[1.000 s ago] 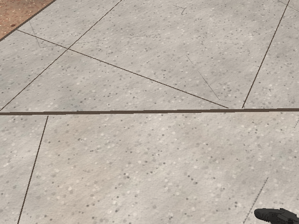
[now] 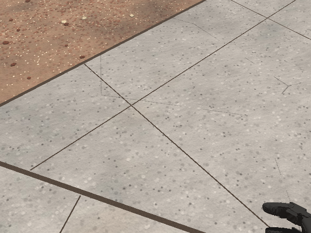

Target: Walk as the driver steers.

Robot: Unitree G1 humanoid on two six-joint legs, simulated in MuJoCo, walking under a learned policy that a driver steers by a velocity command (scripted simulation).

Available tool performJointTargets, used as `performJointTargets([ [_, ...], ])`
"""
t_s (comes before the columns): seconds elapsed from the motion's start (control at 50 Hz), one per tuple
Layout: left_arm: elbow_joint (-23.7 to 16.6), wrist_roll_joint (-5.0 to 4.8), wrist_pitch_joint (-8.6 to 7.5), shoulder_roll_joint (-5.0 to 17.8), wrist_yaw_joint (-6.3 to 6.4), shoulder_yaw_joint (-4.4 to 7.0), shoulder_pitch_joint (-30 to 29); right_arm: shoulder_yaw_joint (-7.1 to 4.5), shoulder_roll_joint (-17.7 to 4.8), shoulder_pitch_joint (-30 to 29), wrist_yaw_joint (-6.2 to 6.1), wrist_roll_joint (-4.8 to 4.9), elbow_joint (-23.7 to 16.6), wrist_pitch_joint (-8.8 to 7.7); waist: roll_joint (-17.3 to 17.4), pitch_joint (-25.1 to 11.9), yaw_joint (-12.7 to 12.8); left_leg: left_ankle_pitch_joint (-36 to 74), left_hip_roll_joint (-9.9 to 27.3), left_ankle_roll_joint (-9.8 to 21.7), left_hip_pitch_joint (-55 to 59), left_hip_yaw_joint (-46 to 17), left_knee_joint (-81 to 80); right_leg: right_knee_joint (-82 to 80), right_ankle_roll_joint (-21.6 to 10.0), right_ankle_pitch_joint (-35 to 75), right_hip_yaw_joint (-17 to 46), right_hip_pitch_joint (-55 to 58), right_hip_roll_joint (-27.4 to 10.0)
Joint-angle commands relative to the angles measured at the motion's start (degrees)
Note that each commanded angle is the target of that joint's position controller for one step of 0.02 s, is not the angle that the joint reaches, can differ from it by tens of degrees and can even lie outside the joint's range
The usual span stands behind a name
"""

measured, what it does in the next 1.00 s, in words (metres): walks ahead, turning right: right foot, then left foot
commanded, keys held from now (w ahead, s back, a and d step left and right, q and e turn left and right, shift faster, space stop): w+e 0.82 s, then w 0.18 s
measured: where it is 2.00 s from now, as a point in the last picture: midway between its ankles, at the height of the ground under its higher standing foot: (249, 133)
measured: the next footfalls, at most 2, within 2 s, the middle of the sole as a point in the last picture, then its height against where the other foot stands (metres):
right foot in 0.52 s outside the picture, level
left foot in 1.00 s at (195, 172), level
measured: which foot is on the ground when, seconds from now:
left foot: down 0.00-0.52, up 0.54-0.98, down 1.00-1.00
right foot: down 0.00-0.02, up 0.04-0.50, down 0.52-1.00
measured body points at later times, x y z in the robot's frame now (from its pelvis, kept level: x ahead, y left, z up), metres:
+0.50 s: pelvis +0.26 -0.02 +0.00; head +0.30 -0.03 +0.44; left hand +0.53 +0.16 -0.09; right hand +0.21 -0.30 -0.14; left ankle +0.12 +0.12 -0.73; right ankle +0.39 -0.15 -0.72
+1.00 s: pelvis +0.55 -0.10 +0.00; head +0.57 -0.12 +0.45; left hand +0.73 +0.14 -0.11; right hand +0.63 -0.42 -0.08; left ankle +0.73 -0.06 -0.72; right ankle +0.38 -0.14 -0.73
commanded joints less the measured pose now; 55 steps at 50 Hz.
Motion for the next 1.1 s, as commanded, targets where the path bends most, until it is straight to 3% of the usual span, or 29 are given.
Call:
performJointTargets([
  [0.02, -5.63, 1.42, -1.15, 1.57, 0.27, -0.71, 0.79, -6.01, -17.31, 23.51, -1.52, -1.71, 1.62, -0.26, 9.42, -18.97, -12.6, -2.62, 18.54, 9.92, 48.82, -23.64, 0.35, 37.49, -2.16, 11.55, -0.18, -32.34, -0.85],
  [0.04, -5.02, 0.09, -2.08, 2.42, 0.26, -0.74, 2.35, -5.29, -14.56, 25.11, -1.36, -1.13, 2.43, 0.18, 15.21, -23.16, -12.78, -13.36, 23.14, 14.06, 50.04, -39.6, -7.58, 48.44, -1.37, -10.43, 5.88, -41.52, 1.74],
  [0.06, -5.57, -1.28, -2.37, 7.77, 0.14, 0.88, -1.92, -4.12, -10.95, 21.87, -1.35, -0.6, 2.57, 0.17, 9.16, -13.75, -12.82, -18.18, 20.95, 11.53, 42.72, -33.0, -9.48, 52.52, -1.69, -7.14, 7.69, -46.04, -1.48],
  [0.1, -6.67, -0.65, -1.9, 7.22, 0.27, 1.16, -7.21, -2.78, -6.92, 14.41, -1.19, -0.64, 2.48, -0.14, 4.95, -4.21, -9.57, -13.82, 16.26, 8.49, 28.53, -20.06, -13.31, 48.8, -1.64, 2.06, 5.55, -44.34, -5.67],
  [0.14, -5.97, -0.25, -0.36, 5.19, 0.33, 1.33, -5.57, -2.49, -5.16, 10.51, -0.97, -1.3, 2.97, -1.1, 6.38, -1.29, -6.39, -6.97, 13.38, 7.26, 20.21, -12.08, -17.25, 45.66, -1.1, 7.4, 6.06, -38.63, -7.73],
  [0.18, -6.02, -0.29, 0.71, 3.23, 0.33, 1.14, -5.36, -2.91, -5.61, 9.88, -1.06, -1.45, 4.15, -2.01, 4.47, -0.22, -5.26, 0.28, 13.12, 7.69, 17.66, -6.81, -19.24, 44.64, -0.44, 10.52, 6.19, -38.13, -7.87],
  [0.24, -7.56, 0.02, 0.99, 2.68, 0.24, 1.15, -8.68, -3.44, -6.95, 10.83, -1.67, -1.73, 6.0, -2.34, 2.26, 1.2, -5.47, 7.16, 12.8, 7.76, 18.82, -0.68, -20.07, 38.11, 0.23, 18.04, 7.18, -41.46, -7.6],
  [0.32, -10.03, 0.22, 0.49, 1.23, -1.3, 0.33, -16.05, -3.76, -8.86, 12.29, -2.45, -1.23, 7.46, -1.76, 1.04, 3.26, -8.03, 8.55, 11.59, 6.18, 20.16, 6.33, -21.05, 24.14, -0.66, 28.07, 2.65, -39.23, -6.57],
  [0.42, -14.76, 0.14, 0.54, 1.13, -3.15, -0.09, -23.93, -4.49, -11.07, 17.19, -2.8, 0.01, 10.11, 0.36, 0.32, 5.48, -10.49, 14.91, 14.82, 5.17, 30.99, 9.42, -17.26, 16.15, -3.33, 23.51, -1.04, -42.6, -5.39],
  [0.48, -15.96, 0.18, 0.94, 3.57, -3.74, 1.17, -21.23, -5.1, -13.38, 16.3, -3.39, 0.47, 9.87, 1.78, 3.38, 1.29, -7.21, 40.46, 14.94, 3.3, 34.34, 11.89, -6.94, 15.64, -6.42, 14.74, -5.85, -34.42, -0.51],
  [0.52, -12.98, 0.01, 1.26, 8.25, -2.96, 3.96, -7.21, -5.05, -13.89, 14.73, -3.91, 0.76, 9.29, 2.53, 3.08, -6.41, 0.97, 45.44, 12.44, 0.93, 28.38, 13.76, 12.9, 11.56, -10.07, 15.42, -6.71, -14.31, 4.02],
  [0.54, -11.24, -0.04, 2.0, 13.21, -1.62, 5.82, 1.06, -4.03, -11.43, 15.91, -3.98, -0.47, 8.25, 1.98, -3.76, -11.79, 3.89, 25.21, 9.61, -1.62, 13.85, 13.72, 30.68, 9.96, -13.53, 16.09, 5.69, 3.46, -3.02],
  [0.56, -12.05, -0.34, 1.4, 17.8, -1.48, 6.07, -1.98, -1.48, -3.3, 20.96, -2.86, -1.98, 5.3, 0.23, -16.22, -16.41, -3.77, -29.23, -3.27, -4.81, -11.36, 6.52, 49.24, 3.73, -24.21, 6.39, 38.9, 20.28, -16.63],
  [0.58, -13.31, 0.07, 0.63, 12.73, -1.72, 4.63, -0.12, -2.24, -8.31, 14.37, -1.9, 0.07, 4.74, -2.04, -8.83, -20.85, 0.98, -30.23, -2.47, -3.67, -17.16, -5.2, 53.6, -2.77, -24.39, 2.6, 46.18, 22.13, -18.81],
  [0.6, -12.88, 0.54, -0.07, 10.25, -1.81, 3.84, -2.11, -2.76, -10.2, 9.3, -1.45, 1.91, 2.83, -3.16, -6.51, -12.65, 1.07, -24.56, 0.06, -2.36, -20.67, -5.21, 51.51, -3.91, -21.55, 7.1, 37.7, 16.21, -17.2],
  [0.62, -13.15, 0.33, -0.41, 9.08, -1.77, 3.46, -5.56, -2.48, -9.37, 8.72, -1.75, 1.25, 2.87, -3.71, -1.73, -7.69, -1.72, -19.74, 2.52, -1.92, -18.63, -4.93, 46.27, -3.92, -19.63, 13.1, 30.77, 7.67, -14.52],
  [0.64, -13.9, 0.54, -0.47, 7.47, -1.62, 2.99, -9.19, -2.81, -9.54, 8.97, -2.11, -0.18, 3.55, -3.64, -0.66, -4.79, -4.03, -17.17, 4.1, -2.43, -15.1, -4.68, 41.4, -4.57, -18.34, 19.07, 25.77, 0.45, -12.34],
  [0.66, -14.95, 1.29, -0.55, 6.26, -1.34, 2.48, -11.17, -3.14, -9.86, 10.34, -2.09, -0.63, 3.86, -2.97, -2.02, -4.14, -5.93, -15.29, 5.16, -2.95, -11.31, -5.15, 39.36, -5.83, -18.06, 23.21, 23.21, -4.22, -10.97],
  [0.72, -14.92, 0.94, -0.87, 7.18, -0.58, 2.68, -11.35, -2.91, -8.06, 10.79, -2.21, -1.49, 3.57, -1.11, -2.37, -2.75, -7.33, -12.14, 4.86, -5.97, -8.32, -3.53, 32.47, -7.96, -18.49, 29.73, 18.62, -11.77, -9.03],
  [0.78, -13.9, 0.62, -0.55, 8.85, 0.51, 3.18, -9.09, -2.0, -6.01, 4.07, -2.28, -1.63, 1.57, -0.76, -3.6, -0.59, -5.25, -1.21, 3.03, -7.78, -7.56, -2.63, 19.28, -7.97, -16.11, 27.79, 14.36, -15.63, -5.76],
  [0.84, -12.76, 0.39, -0.05, 9.07, 0.92, 3.24, -6.62, -1.39, -5.13, -1.47, -1.52, -0.94, 0.36, -1.25, -5.33, -0.42, -2.61, 8.77, 0.25, -7.8, -2.67, -1.94, 7.71, -7.11, -13.53, 21.07, 13.54, -16.95, -4.42],
  [0.94, -10.1, 0.34, 0.13, 7.81, 0.97, 2.89, -3.09, -2.15, -7.92, -3.2, -0.29, -0.4, -0.51, -2.44, -7.04, 0.16, -1.97, 5.89, 0.41, -4.57, -2.0, -3.58, 1.62, -1.63, -12.28, 18.67, 19.2, -8.23, -9.33],
  [0.98, -9.86, 0.55, 0.56, 7.92, 0.93, 2.97, -3.97, -2.77, -8.94, 0.68, -0.35, -0.47, 0.31, -2.83, -8.5, -0.2, -4.43, 1.26, -0.36, -2.26, 2.47, -1.9, -0.28, 2.1, -11.09, 24.55, 20.01, -6.37, -9.72],
  [1.0, -10.05, 0.7, 0.64, 6.62, 0.82, 2.48, -4.29, -3.64, -10.4, 5.94, -0.65, -0.87, 1.77, -3.05, -7.92, -3.19, -7.04, 1.02, -0.76, -0.48, 10.09, -1.1, -1.59, 8.29, -9.74, 31.23, 18.35, -6.65, -6.95],
  [1.02, -10.95, 1.32, 0.63, 4.28, 0.74, 1.42, -4.27, -4.36, -12.93, 14.25, -0.94, -1.64, 2.72, -3.27, -3.92, -10.97, -10.71, 1.34, 6.44, 3.14, 23.79, -8.29, 0.13, 22.35, -7.67, 26.98, 14.96, -12.07, -3.7],
  [1.04, -11.13, 0.06, -0.07, 0.51, 0.67, 0.26, 4.43, -5.95, -18.28, 21.41, -0.89, -1.93, 4.98, -2.59, 12.88, -19.29, -8.85, -9.55, 18.55, 13.27, 44.83, -32.89, -3.25, 43.55, -2.58, 5.31, 8.13, -32.51, 5.21],
  [1.06, -10.62, -0.46, -0.51, 3.72, 0.81, 0.44, 3.76, -5.05, -13.98, 23.37, -0.16, -0.06, 6.22, -2.31, 14.06, -18.04, -10.29, -25.68, 20.84, 14.17, 46.14, -45.91, -10.99, 50.96, -2.09, -9.66, 10.64, -42.41, 4.75],
  [1.08, -11.44, -0.81, -0.6, 7.84, 0.78, 1.54, -3.31, -3.95, -10.41, 19.97, -0.3, 0.34, 5.6, -2.09, 7.37, -9.15, -11.35, -29.45, 19.03, 11.24, 39.04, -38.99, -12.02, 53.72, -2.48, -5.24, 10.99, -46.1, 1.71],
  [1.1, -12.61, -0.16, -0.63, 7.75, 0.89, 1.44, -7.87, -3.35, -9.22, 16.18, -0.48, -0.34, 4.81, -1.61, 3.3, -4.78, -10.38, -24.58, 16.64, 9.4, 31.9, -31.67, -12.43, 52.35, -2.58, -0.95, 8.16, -45.3, -0.85],
])
Velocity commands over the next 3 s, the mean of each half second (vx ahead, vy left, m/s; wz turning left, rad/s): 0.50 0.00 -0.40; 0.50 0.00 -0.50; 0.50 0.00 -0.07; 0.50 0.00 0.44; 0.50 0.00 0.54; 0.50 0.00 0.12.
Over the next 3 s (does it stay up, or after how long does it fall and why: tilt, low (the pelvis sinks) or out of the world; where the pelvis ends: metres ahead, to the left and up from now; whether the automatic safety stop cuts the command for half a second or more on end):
stays up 1.58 -0.39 0.01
